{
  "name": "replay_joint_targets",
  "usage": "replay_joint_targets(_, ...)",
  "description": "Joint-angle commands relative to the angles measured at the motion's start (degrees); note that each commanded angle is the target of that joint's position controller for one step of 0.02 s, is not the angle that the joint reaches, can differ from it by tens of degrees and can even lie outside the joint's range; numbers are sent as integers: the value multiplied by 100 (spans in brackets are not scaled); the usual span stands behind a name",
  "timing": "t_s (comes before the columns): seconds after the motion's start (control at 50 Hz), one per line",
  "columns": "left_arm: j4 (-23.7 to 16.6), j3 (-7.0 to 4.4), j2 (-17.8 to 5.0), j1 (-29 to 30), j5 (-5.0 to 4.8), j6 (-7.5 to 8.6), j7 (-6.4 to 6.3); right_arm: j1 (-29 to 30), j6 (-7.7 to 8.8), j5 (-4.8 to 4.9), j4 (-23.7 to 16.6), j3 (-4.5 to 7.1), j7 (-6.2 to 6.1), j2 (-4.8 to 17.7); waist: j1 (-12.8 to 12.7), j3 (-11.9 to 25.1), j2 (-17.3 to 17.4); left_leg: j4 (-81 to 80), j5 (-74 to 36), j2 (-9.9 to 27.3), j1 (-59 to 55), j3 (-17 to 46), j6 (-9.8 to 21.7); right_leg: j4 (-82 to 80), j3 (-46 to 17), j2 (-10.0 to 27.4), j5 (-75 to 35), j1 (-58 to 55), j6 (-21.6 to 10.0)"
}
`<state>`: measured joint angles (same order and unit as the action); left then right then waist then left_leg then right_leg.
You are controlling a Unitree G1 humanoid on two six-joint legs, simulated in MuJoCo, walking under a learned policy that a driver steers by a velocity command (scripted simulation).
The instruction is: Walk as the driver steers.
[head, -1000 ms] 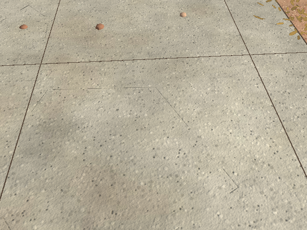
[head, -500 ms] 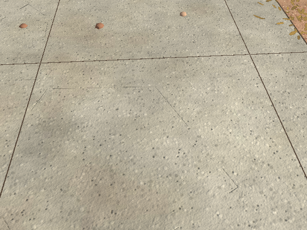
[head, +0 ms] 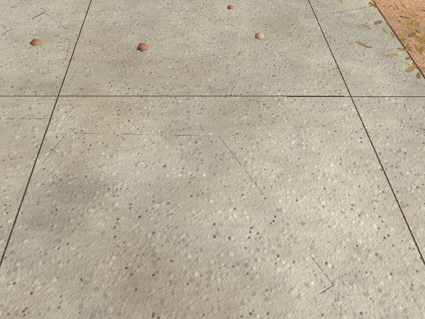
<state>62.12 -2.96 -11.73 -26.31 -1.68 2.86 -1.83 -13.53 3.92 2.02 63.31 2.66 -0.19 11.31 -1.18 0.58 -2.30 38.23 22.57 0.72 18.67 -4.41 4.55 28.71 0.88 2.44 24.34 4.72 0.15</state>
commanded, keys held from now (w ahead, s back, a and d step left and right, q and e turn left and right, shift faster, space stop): w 1.00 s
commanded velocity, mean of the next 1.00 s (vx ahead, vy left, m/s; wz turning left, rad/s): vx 0.45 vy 0.00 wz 0.00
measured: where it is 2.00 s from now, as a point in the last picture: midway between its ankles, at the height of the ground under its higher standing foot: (214, 169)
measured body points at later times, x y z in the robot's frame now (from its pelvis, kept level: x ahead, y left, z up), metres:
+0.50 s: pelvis +0.24 -0.01 -0.01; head +0.28 -0.01 +0.43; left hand +0.48 +0.20 -0.11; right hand +0.12 -0.25 -0.15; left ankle +0.02 +0.11 -0.73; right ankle +0.41 -0.12 -0.72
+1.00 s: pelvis +0.52 -0.02 +0.01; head +0.55 -0.01 +0.46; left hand +0.49 +0.25 -0.13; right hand +0.72 -0.25 -0.10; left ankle +0.71 +0.13 -0.70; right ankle +0.40 -0.12 -0.73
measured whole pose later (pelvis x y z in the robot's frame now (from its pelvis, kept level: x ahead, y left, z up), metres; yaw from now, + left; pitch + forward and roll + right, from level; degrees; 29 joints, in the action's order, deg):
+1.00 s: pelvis +0.52 -0.02 +0.01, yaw +0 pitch +2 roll -2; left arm 58.6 -3.2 -13.5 -22.0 -0.9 5.0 -0.2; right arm -1.8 5.0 1.2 50.4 2.8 1.1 13.2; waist -4.5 0.1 2.0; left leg 32.0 -2.6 5.4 35.7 0.0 1.8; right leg 12.2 3.6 -2.9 16.9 -2.4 -1.6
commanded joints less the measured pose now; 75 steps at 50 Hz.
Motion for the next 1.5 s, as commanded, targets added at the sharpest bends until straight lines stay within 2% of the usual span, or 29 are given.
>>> replay_joint_targets(0.02, -417, -108, -786, 544, -6, 98, 48, -1222, 131, -22, 243, 249, 50, 548, 846, -528, -78, -906, -816, -189, -1859, 7, 24, -29, -556, 558, -966, 1926, -665)
replay_joint_targets(0.04, -616, -13, -445, 746, 37, 156, 60, -2074, 142, -40, 336, 408, 8, 1134, 1114, -179, 1408, -1918, -206, 1122, -2708, 2148, 536, 2252, 277, -131, -1021, 2900, -233)
replay_joint_targets(0.06, -795, 66, -79, 734, -26, 274, 51, -2498, 227, -116, 365, 366, 86, 1305, 1057, 248, 2177, -2927, 237, 2148, -3133, 4657, 1253, 3817, -209, -621, 653, 3805, -196)
replay_joint_targets(0.08, -828, 1, -319, 841, -150, 355, 86, -1833, 311, -147, 222, 215, 76, 940, 688, -197, 1296, -2850, 596, 2289, -2761, 4482, 1209, 4678, -700, -171, 428, 4338, -371)
replay_joint_targets(0.12, -825, -48, -456, 986, -111, 424, 138, -889, 340, -151, -109, 62, 130, 604, 345, -580, 570, -2903, 32, 1770, -2066, 2915, 776, 4545, -585, 338, -780, 4349, -603)
replay_joint_targets(0.2, -810, -160, -441, 1112, -1, 283, 210, -1188, 225, -207, -80, -55, 72, 443, 216, -593, 650, -3014, -2113, 1115, -1701, 1312, 501, 3621, -182, 557, -1519, 3846, -418)
replay_joint_targets(0.3, -1380, -32, -226, 2544, 33, 257, 256, -1339, 150, -238, -218, -33, -90, 759, 424, -857, 548, -3284, -2546, 1050, -1447, 850, 573, 1675, 59, 411, -2406, 3897, -143)
replay_joint_targets(0.4, -1696, 22, -339, 3344, -22, 311, 416, -1704, 123, -124, -167, 41, -119, 848, 515, -1034, 635, -3265, -2630, 1290, -1947, 637, 546, 527, 166, 178, -2682, 3563, -318)
replay_joint_targets(0.46, -1723, -75, -608, 3062, -17, 363, 490, -1540, 68, -138, -225, 120, -123, 1004, 151, -622, 825, -2524, -4477, 1439, -2525, 491, 385, 276, 270, -94, -2254, 2828, -600)
replay_joint_targets(0.5, -1300, -317, -1056, 1535, -31, 345, 442, -1336, -21, -191, -300, 138, -113, 1053, -661, 368, 1006, -699, -6127, 1174, -2299, 220, 169, 319, 505, -505, -2048, 813, -878)
replay_joint_targets(0.52, -1048, -437, -1415, 472, 18, 311, 381, -1264, -24, -240, -445, 63, -91, 912, -1056, 1089, 677, 1038, -4791, 918, -943, 122, -17, 474, -467, 318, -1852, -1046, -1196)
replay_joint_targets(0.54, -877, -519, -1888, -92, 155, 299, 386, -2072, 105, -197, -517, -178, -1, -32, -538, 2193, -1003, 3414, -630, -291, 1195, 350, -371, -341, -3621, 1897, -279, -2973, -2196)
replay_joint_targets(0.56, -864, -368, -1405, 35, 143, 300, 389, -1756, 310, -36, -467, -106, 47, 317, -671, 2318, -956, 4312, 762, -359, 1850, 1280, -249, -1282, -4771, 1985, 15, -2935, -2129)
replay_joint_targets(0.58, -926, -279, -1121, 651, 93, 333, 384, -1127, 411, 110, -722, 3, 57, 700, -528, 1272, -807, 4523, 492, -12, 2398, 1161, -141, -1313, -3808, 1810, -309, -2140, -1790)
replay_joint_targets(0.62, -1092, -147, -728, 1572, 159, 405, 422, -542, 420, 13, -866, 79, -52, 819, -109, 436, 163, 3864, -424, 565, 1880, 935, -71, -1526, -2262, 1412, -1659, -204, -1458)
replay_joint_targets(0.66, -993, -77, -504, 1711, 226, 444, 466, -847, 222, -56, -812, 119, -94, 600, 251, 257, -48, 3382, -672, 812, 1239, 966, -34, -1841, -1559, 1089, -1886, 660, -1379)
replay_joint_targets(0.72, -827, -108, -733, 1429, 200, 456, 373, -577, 72, -90, -958, 142, -121, 539, 334, -126, -90, 2700, -959, 926, 1472, 839, -159, -2240, -1104, 991, -1958, 1087, -1494)
replay_joint_targets(0.86, -684, -149, -998, 676, 117, 359, 156, 1032, 140, -143, -1436, 131, -24, 520, -103, -408, -29, 186, -2904, 685, 2013, 524, -387, -2352, -494, 793, -2234, 464, -1216)
replay_joint_targets(0.98, -445, -207, -1083, 152, 59, 219, 129, 1859, 212, -67, -1771, 70, 177, 569, -321, -603, -89, -746, -2416, 470, 2119, 448, -236, -1863, -487, 1194, -2418, -642, -1131)
replay_joint_targets(1.02, -451, -248, -1167, 252, 53, 161, 111, 1650, 251, -57, -1783, 116, 225, 724, -119, -459, -210, -909, -1974, 342, 1697, 371, -79, -1517, -510, 1312, -3099, -883, -1021)
replay_joint_targets(1.06, -527, -230, -1139, 520, 60, 104, 110, 426, 276, -80, -1439, 317, 204, 1085, 553, 277, -244, -1064, -1868, -51, -47, 44, 172, -105, -181, 969, -4900, -704, -798)
replay_joint_targets(1.08, -644, -137, -943, 537, 125, 103, 113, -703, 273, -137, -1157, 463, 154, 1490, 957, 1102, 88, -861, -1918, 564, -1824, 730, 496, 1479, 79, 649, -4207, 286, -592)
replay_joint_targets(1.1, -727, 76, -218, -146, 166, 225, 181, -1385, 235, -214, -997, 606, 142, 2088, 713, 1947, 1545, -1265, -1111, 2039, -4094, 3448, 1445, 3817, 207, -382, -1355, 2713, -152)
replay_joint_targets(1.12, -648, 37, -473, -9, 56, 388, 215, -1409, 228, -189, -991, 450, 160, 1605, 791, 2297, 1613, -2094, -577, 2255, -4313, 4766, 1557, 4690, -691, -509, 769, 3522, -217)
replay_joint_targets(1.14, -812, -89, -952, 554, -101, 477, 236, -868, 241, -143, -1078, 344, 155, 1270, 722, 1396, 1292, -2116, -530, 2042, -3626, 3877, 1200, 4994, -735, -133, 474, 4055, -344)
replay_joint_targets(1.18, -935, -127, -950, 1129, -27, 467, 166, 38, 237, -199, -1279, 208, 171, 863, 391, 458, 543, -2419, -1388, 1597, -1865, 2461, 897, 4398, -468, 412, -499, 3716, -382)
replay_joint_targets(1.2, -913, -165, -877, 1046, 28, 379, 136, 202, 255, -252, -1278, 158, 189, 718, 179, 277, 624, -2616, -1613, 1381, -1308, 2038, 794, 4062, -507, 591, -775, 3329, -381)
replay_joint_targets(1.28, -960, -160, -595, 1057, 84, 161, 102, -98, 297, -242, -1077, 203, 140, 920, -6, -24, 605, -3069, -2266, 1223, -766, 1393, 914, 3308, -404, 690, -1351, 3244, -224)
replay_joint_targets(1.5, -1616, -57, -478, 3091, 49, 258, 326, -1107, 125, -119, -685, 243, -47, 1093, 555, -580, 572, -2985, -2358, 1264, -1874, 736, 649, 347, -87, 297, -2886, 3567, -172)
Next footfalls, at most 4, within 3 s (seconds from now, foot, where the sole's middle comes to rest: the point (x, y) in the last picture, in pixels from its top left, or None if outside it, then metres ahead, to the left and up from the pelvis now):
0.52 right None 0.44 -0.12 -0.77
1.08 left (183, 253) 0.75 0.12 -0.77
1.62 right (249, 184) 1.07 -0.12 -0.77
2.20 left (190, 132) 1.36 0.13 -0.77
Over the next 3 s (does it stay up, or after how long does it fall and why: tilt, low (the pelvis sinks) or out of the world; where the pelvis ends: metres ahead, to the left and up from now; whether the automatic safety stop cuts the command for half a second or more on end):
stays up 1.45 0.09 0.00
